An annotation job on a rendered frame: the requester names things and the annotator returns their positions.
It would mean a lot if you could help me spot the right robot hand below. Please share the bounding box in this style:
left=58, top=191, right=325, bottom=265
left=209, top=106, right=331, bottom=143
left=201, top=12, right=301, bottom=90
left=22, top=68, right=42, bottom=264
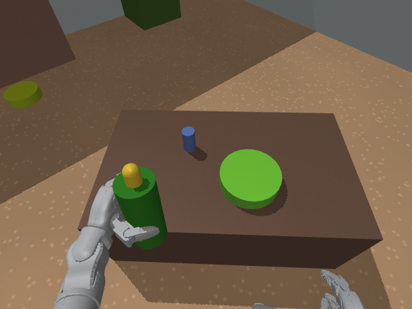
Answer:
left=321, top=270, right=365, bottom=309

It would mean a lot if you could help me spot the left robot hand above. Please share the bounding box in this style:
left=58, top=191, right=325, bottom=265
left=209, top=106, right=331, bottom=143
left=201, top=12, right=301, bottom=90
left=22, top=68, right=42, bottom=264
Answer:
left=88, top=174, right=160, bottom=248

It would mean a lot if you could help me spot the left robot arm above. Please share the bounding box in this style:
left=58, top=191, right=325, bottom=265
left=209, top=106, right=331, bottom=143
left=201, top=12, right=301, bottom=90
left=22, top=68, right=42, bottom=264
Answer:
left=53, top=226, right=113, bottom=309

